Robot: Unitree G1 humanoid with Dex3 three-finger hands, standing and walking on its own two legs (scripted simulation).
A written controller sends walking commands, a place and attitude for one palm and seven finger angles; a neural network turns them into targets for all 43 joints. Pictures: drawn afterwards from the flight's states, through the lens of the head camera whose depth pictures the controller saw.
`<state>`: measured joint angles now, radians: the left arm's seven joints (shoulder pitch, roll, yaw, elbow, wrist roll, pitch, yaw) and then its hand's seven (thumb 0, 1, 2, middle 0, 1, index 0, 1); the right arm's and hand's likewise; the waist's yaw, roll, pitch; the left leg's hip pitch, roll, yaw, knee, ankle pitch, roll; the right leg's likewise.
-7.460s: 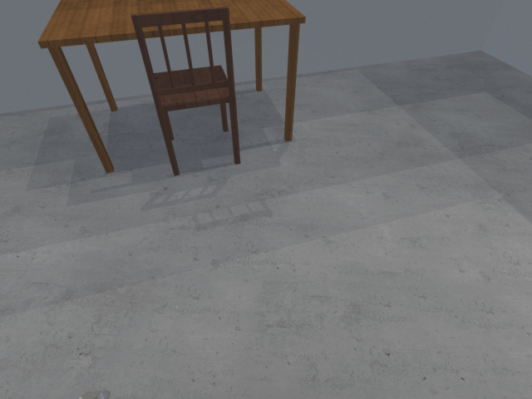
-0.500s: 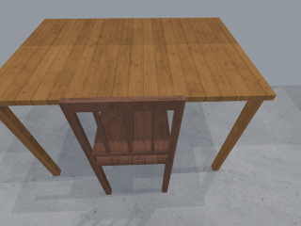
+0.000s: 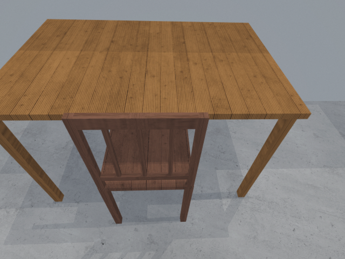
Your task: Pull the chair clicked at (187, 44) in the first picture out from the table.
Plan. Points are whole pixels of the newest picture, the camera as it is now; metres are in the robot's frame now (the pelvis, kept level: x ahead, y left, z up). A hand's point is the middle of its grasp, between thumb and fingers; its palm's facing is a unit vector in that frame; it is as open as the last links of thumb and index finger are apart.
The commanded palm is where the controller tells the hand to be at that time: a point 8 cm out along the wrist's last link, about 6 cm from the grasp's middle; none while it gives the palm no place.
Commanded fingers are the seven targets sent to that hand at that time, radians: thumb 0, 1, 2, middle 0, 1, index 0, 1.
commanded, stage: look again from close up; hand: left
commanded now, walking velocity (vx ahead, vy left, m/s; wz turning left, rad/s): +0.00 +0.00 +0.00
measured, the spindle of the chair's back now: (142, 154) +0.45 +0.13 -0.11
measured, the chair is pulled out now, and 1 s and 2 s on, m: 0.00 0.00 0.00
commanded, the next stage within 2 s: raise the hand toward the chair's back in 0.12 s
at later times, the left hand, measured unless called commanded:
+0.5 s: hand (107, 221) +0.20 +0.16 +0.00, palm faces +0.11 -0.99 -0.01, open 8.2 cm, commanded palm +0.10 +0.22 -0.06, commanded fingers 0.00 0.55 0.75 -0.17 -0.25 -0.17 -0.25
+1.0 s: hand (107, 244) +0.17 +0.16 -0.06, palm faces -0.01 -1.00 +0.00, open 12.4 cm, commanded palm +0.12 +0.24 -0.05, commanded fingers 0.00 -0.03 0.50 -0.11 -0.15 -0.11 -0.15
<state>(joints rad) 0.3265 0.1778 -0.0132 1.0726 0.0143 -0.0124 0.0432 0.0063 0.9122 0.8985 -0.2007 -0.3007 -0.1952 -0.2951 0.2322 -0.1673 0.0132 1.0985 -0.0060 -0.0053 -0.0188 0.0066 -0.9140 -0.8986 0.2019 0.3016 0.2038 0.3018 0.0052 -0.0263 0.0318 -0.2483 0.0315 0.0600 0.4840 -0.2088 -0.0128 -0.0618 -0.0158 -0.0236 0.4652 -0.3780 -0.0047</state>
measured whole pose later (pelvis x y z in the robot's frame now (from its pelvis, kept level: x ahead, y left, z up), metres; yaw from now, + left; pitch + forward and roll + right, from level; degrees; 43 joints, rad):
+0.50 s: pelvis -0.05 -0.01 -0.04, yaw +1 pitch +8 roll +1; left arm 0.24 0.15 0.09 0.22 -0.18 -0.40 -0.08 0.01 0.77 0.84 -0.18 -0.28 -0.18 -0.27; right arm 0.18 -0.23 -0.01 0.73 -0.02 -0.27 -0.02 0.01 -0.91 -0.90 0.20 0.30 0.21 0.30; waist -0.03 -0.01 -0.11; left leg -0.67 0.04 0.03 0.78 -0.25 -0.02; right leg -0.51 -0.02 -0.06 0.86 -0.49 -0.02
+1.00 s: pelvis -0.07 -0.01 -0.10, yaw +1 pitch +13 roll -2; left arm 0.29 0.21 0.12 0.07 -0.26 -0.24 -0.24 0.01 0.19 0.60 -0.13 -0.19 -0.13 -0.18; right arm 0.22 -0.17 0.05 0.62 0.02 -0.21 -0.09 0.02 -0.90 -0.90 0.21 0.30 0.21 0.30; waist -0.02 0.06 -0.15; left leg -1.02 0.08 -0.05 1.17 -0.38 -0.03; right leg -0.80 0.02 -0.11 1.20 -0.63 -0.04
